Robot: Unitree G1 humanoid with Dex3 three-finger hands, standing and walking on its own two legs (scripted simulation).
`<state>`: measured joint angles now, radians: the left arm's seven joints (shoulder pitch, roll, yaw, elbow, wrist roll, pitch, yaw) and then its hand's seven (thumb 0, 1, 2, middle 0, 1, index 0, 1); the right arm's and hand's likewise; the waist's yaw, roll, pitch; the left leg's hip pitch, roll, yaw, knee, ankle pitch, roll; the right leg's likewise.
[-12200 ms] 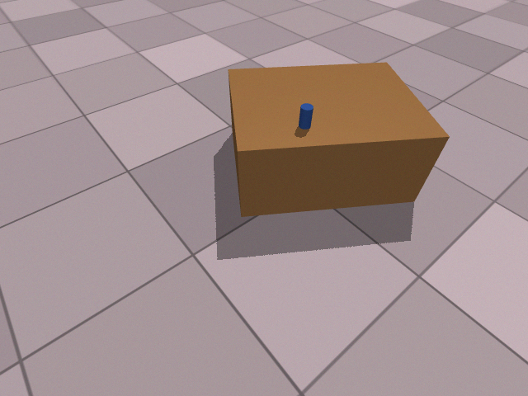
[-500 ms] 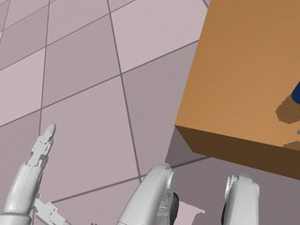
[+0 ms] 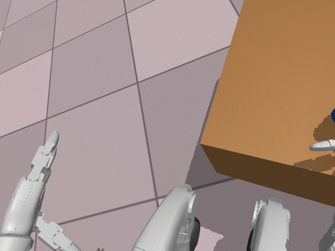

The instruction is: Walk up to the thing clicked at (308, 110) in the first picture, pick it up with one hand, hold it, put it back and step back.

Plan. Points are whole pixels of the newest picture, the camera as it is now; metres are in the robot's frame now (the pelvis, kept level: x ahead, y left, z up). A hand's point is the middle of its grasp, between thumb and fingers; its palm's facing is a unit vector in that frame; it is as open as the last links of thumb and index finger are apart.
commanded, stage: close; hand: right
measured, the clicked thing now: out of the picture +0.49 -0.28 -0.07
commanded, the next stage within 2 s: settle in 0.98 s
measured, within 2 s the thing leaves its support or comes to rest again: leaves its support in 1.34 s
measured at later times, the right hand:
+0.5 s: hand out of the picture +0.49 -0.26 -0.07, palm faces +0.31 +0.95 +0.02, open 16.4 cm
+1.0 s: hand out of the picture +0.49 -0.26 -0.06, palm faces +0.32 +0.95 +0.03, open 9.3 cm
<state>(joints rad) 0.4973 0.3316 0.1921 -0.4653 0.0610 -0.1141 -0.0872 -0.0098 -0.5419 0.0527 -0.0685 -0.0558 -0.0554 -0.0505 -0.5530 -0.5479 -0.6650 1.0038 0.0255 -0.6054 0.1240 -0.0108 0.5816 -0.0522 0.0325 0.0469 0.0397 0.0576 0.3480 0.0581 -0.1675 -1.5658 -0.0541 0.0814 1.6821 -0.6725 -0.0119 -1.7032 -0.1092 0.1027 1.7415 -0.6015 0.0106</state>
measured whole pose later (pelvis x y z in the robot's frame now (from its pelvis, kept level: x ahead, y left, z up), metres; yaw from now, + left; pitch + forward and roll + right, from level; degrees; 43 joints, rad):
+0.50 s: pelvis +0.00 +0.00 -0.01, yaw +1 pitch +33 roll +7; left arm 0.48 0.35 0.18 -0.46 0.07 -0.09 -0.09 -0.01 -0.55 0.06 -0.07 -0.06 -0.05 -0.05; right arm -0.64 -0.62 -0.69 1.07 0.00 -0.59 0.10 -0.01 0.60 -0.04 0.36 0.18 0.36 0.19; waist 0.38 0.05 -0.16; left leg -1.61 -0.06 0.07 1.70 -0.67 -0.01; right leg -1.74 -0.12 0.10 1.76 -0.60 0.01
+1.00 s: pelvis +0.00 +0.00 +0.00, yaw +0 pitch +32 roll +7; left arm 0.48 0.35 0.20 -0.44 0.06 -0.10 -0.08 -0.01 -0.54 0.06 -0.06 -0.05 -0.05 -0.05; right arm -0.63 -0.60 -0.68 1.07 0.01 -0.58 0.09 -0.01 0.18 -0.49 0.94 0.73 0.95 0.74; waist 0.37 0.05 -0.17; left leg -1.58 -0.06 0.08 1.67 -0.66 -0.01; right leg -1.71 -0.12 0.10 1.73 -0.59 0.02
